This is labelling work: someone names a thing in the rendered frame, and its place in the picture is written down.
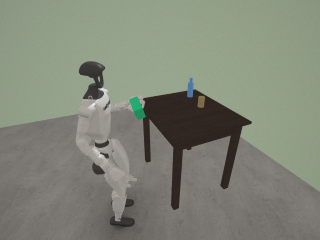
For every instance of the robot right upper arm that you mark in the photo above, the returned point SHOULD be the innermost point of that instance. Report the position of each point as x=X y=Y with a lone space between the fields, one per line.
x=86 y=112

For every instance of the sponge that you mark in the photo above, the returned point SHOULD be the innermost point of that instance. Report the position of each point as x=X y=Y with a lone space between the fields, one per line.
x=137 y=108

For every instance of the right robot hand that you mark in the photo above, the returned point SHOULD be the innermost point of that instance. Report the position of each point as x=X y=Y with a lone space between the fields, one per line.
x=118 y=173

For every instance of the left robot hand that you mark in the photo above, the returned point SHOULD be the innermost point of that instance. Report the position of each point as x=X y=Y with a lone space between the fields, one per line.
x=142 y=102

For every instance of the left robot foot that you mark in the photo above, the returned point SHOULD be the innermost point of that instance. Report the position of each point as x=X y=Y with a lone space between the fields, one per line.
x=129 y=202

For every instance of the table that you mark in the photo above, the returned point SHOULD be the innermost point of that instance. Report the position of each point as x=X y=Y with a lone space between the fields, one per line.
x=186 y=125

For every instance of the left robot forearm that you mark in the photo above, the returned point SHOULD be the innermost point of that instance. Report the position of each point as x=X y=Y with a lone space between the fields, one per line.
x=119 y=106

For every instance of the robot torso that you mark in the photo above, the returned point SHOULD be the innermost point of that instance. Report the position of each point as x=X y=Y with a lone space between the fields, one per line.
x=100 y=126

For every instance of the right robot forearm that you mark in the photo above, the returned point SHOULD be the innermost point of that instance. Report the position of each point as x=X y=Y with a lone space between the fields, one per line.
x=94 y=155

